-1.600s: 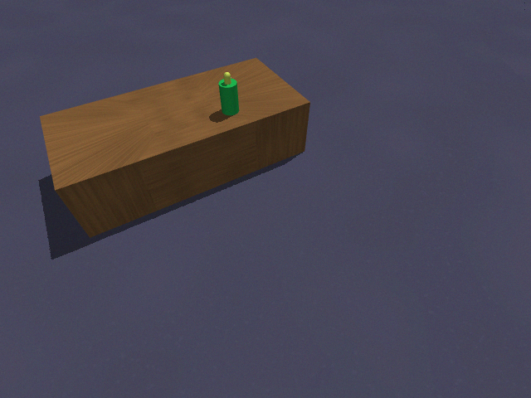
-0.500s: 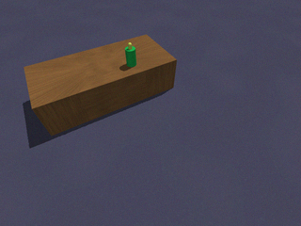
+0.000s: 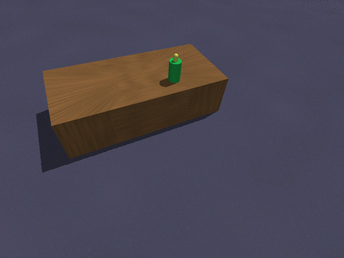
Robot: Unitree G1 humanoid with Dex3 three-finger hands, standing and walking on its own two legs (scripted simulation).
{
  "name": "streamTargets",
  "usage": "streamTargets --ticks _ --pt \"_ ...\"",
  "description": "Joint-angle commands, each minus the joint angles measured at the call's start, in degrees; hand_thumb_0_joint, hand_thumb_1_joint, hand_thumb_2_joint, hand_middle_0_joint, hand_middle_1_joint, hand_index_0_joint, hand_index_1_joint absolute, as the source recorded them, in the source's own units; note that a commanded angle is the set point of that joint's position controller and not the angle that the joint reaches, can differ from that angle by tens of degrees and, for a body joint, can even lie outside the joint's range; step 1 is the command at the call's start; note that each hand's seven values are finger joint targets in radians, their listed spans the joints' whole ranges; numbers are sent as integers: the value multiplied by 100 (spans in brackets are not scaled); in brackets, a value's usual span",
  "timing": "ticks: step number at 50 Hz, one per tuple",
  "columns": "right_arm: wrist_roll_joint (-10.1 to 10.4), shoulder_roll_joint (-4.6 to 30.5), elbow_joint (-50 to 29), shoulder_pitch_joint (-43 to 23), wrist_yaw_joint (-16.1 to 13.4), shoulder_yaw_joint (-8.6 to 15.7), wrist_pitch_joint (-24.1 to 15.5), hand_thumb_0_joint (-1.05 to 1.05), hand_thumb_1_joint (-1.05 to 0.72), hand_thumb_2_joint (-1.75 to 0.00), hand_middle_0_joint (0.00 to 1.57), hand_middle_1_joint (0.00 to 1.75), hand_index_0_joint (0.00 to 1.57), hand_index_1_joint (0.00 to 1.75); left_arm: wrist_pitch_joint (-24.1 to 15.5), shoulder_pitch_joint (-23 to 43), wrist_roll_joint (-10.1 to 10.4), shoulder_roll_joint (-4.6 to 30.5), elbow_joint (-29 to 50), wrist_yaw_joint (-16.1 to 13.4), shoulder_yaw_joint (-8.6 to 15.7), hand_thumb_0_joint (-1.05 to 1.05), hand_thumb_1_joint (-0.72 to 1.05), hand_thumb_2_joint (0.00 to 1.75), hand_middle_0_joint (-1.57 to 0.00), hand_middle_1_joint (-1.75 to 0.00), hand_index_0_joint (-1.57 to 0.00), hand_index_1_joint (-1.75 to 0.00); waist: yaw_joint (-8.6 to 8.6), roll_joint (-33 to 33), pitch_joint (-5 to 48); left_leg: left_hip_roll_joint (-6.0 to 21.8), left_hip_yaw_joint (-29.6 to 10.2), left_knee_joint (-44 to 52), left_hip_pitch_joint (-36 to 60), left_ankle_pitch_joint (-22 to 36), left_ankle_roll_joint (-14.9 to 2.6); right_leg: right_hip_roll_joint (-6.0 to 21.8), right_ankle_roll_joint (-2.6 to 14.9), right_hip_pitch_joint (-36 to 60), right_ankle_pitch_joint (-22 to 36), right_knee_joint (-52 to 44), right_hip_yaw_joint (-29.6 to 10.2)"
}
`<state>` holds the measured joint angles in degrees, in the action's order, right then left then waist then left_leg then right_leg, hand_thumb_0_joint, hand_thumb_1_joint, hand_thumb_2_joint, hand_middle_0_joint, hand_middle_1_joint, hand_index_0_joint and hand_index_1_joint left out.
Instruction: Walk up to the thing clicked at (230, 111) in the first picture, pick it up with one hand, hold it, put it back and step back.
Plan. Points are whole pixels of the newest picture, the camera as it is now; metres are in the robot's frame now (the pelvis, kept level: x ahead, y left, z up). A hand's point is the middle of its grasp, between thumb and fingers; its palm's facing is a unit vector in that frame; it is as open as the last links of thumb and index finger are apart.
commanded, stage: walk up
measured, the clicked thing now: (175, 67) +1.32 -0.09 -0.32
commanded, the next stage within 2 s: none
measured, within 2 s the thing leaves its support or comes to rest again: neither
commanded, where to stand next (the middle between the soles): +0.70 +0.11 m, yaw +1 degrees
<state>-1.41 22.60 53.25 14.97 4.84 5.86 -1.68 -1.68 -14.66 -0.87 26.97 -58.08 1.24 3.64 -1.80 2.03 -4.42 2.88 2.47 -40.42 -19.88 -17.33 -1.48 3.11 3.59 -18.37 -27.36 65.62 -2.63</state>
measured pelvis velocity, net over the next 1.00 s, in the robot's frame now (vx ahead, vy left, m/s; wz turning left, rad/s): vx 0.42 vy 0.10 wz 0.07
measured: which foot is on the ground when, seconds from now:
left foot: down 0.00-0.38, up 0.40-0.78, down 0.80-1.00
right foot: up 0.00-0.34, down 0.36-0.82, up 0.84-1.00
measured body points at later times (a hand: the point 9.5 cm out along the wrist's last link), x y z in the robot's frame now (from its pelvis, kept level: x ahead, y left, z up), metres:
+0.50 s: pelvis +0.23 +0.00 +0.01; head +0.25 -0.02 +0.46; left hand +0.31 +0.32 -0.08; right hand +0.29 -0.31 -0.12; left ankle +0.15 +0.12 -0.64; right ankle +0.28 -0.10 -0.72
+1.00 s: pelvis +0.42 +0.10 +0.02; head +0.43 +0.12 +0.46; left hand +0.43 +0.42 -0.11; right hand +0.53 -0.21 -0.07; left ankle +0.46 +0.19 -0.72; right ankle +0.42 -0.07 -0.65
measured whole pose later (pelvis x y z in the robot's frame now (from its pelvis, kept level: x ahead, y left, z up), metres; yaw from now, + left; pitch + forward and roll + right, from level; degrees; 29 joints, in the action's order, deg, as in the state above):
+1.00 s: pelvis +0.42 +0.10 +0.02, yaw +4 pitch -3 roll -1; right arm -0.1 20.9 46.2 15.5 3.3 2.8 -3.8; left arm -3.3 -19.6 0.4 25.4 -50.9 1.7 2.2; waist 0.0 2.8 -5.3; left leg 0.7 4.7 -31.0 -15.1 -13.0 -2.9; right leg 2.6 2.4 -25.3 -19.6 61.5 -2.4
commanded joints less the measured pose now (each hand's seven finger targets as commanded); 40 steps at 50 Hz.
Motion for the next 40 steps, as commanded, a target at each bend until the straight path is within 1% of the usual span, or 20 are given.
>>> streamTargets --ticks 1,4,7,9,10,15,17,18,19,20,21,22,24,26,30,33,36,38,39,40 --pt "102 1658 -501 58 -197 292 -248 0 -90 -90 20 30 20 30 -215 -395 206 1132 445 46 223 0 90 90 -20 -30 -20 -30 214 -1160 -79 1038 -1957 2882 722 -1269 -703 321 -41 -1318 1049 -327 -123" --pt "90 1522 -614 247 -201 269 -324 0 -90 -90 20 30 20 30 -160 -264 127 1007 566 124 230 0 90 90 -20 -30 -20 -30 158 -1099 -20 964 -1513 2973 876 -566 -832 282 -258 -1191 1384 -1058 128" --pt "79 1515 -658 495 -217 245 -359 0 -90 -90 20 30 20 30 -206 305 42 881 874 176 219 0 90 90 -20 -30 -20 -30 9 -893 -328 1123 -1345 3000 1099 32 -1151 364 -330 -1511 1471 -1861 233" --pt "91 1560 -702 658 -211 259 -368 0 -90 -90 20 30 20 30 -238 749 11 811 1094 218 227 0 90 90 -20 -30 -20 -30 -139 -789 -486 1172 -1295 2983 1093 211 -1142 363 -275 -1472 1623 -2382 322" --pt "101 1534 -721 726 -213 245 -364 0 -90 -90 20 30 20 30 -271 819 22 758 1142 227 226 0 90 90 -20 -30 -20 -30 -144 -742 -443 1125 -1185 2850 1195 642 -1073 303 -240 -1372 1806 -2633 371" --pt "102 1466 -973 531 -260 216 -281 0 -90 -90 20 30 20 30 -349 404 54 608 1081 189 264 0 90 90 -20 -30 -20 -30 108 -609 172 924 -711 1771 1132 2035 -837 -100 -71 120 2065 -3376 662" --pt "124 1247 -1064 583 -271 117 -253 0 -90 -90 20 30 20 30 -395 -542 26 833 842 84 393 0 90 90 -20 -30 -20 -30 575 28 839 463 -292 62 724 2456 -591 -261 52 1733 1994 -3744 742" --pt "135 946 -1107 843 -264 13 -258 0 -90 -90 20 30 20 30 -441 -1154 -10 1157 742 14 524 0 90 90 -20 -30 -20 -30 794 815 1269 -13 -41 -1350 -95 1398 -387 512 235 2677 1236 -4120 -353" --pt "113 761 -1157 1186 -257 -87 -247 0 -90 -90 20 30 20 30 -479 -1312 5 1528 885 -34 599 0 90 90 -20 -30 -20 -30 666 1364 1413 -646 -255 -2318 -1322 -1244 -184 2008 710 3350 935 -4501 -2809" --pt "85 1378 -1008 1022 -309 50 -181 0 -90 -90 20 30 20 30 -449 -991 97 1595 938 -50 568 0 90 90 -20 -30 -20 -30 649 680 1151 -374 -594 -2836 -1699 -1361 -160 2381 1259 3013 216 -4837 -3549" --pt "73 1514 -951 765 -345 84 -182 0 -90 -90 20 30 20 30 -447 -734 137 1543 1068 -73 547 0 90 90 -20 -30 -20 -30 621 506 813 -195 -780 -3080 -1833 -1222 -125 2436 1483 2508 203 -4984 -3546" --pt "102 1464 -903 543 -349 75 -198 0 -90 -90 20 30 20 30 -464 -580 156 1365 1137 -76 486 0 90 90 -20 -30 -20 -30 594 149 371 -96 -1065 -3041 -1691 -933 -79 2127 1339 1865 795 -5050 -2781" --pt "162 1277 -784 719 -271 34 -180 0 -90 -90 20 30 20 30 -504 -366 156 1115 1189 -79 371 0 90 90 -20 -30 -20 -30 315 234 96 -25 -1048 -2566 -1297 -414 -75 1458 887 1202 1804 -4952 -1349" --pt "121 1108 -740 846 -198 28 -122 0 -90 -90 20 30 20 30 -550 -342 124 1066 1200 -63 338 0 90 90 -20 -30 -20 -30 205 526 82 -75 -906 -2217 -970 -117 -2 1182 824 851 2602 -4893 -636" --pt "74 1036 -953 296 -57 46 -76 0 -90 -90 20 30 20 30 -588 -245 39 1198 1416 -39 403 0 90 90 -20 -30 -20 -30 256 613 -65 106 -505 -840 -1113 126 234 1207 985 848 2601 -4988 -68" --pt "29 982 -1080 -176 15 75 -123 0 -90 -90 20 30 20 30 -574 -452 33 1211 1387 -21 384 0 90 90 -20 -30 -20 -30 414 569 -38 159 -115 21 -558 748 201 1110 799 595 2495 -4816 221" --pt "43 1031 -1123 -347 59 147 -158 0 -90 -90 20 30 20 30 -538 -429 27 1356 1430 -10 377 0 90 90 -20 -30 -20 -30 360 568 119 143 13 428 75 892 40 1260 710 403 1945 -4624 124" --pt "19 1135 -926 168 37 226 -182 0 -90 -90 20 30 20 30 -497 -209 53 1363 1450 -26 353 0 90 90 -20 -30 -20 -30 -28 227 279 56 86 717 1003 876 -37 1200 580 -53 1584 -4043 222" --pt "-25 1391 -729 792 -10 332 -208 0 -90 -90 20 30 20 30 -476 -261 26 1160 1490 -36 281 0 90 90 -20 -30 -20 -30 -353 -326 649 -19 -109 734 1862 568 -169 991 433 -323 2005 -2976 335" --pt "-103 1767 -581 1392 -95 460 -245 0 -90 -90 20 30 20 30 -451 -585 61 757 1472 -46 137 0 90 90 -20 -30 -20 -30 -583 -1523 965 420 -1008 1378 2487 -673 -406 430 190 -863 1718 -1179 727"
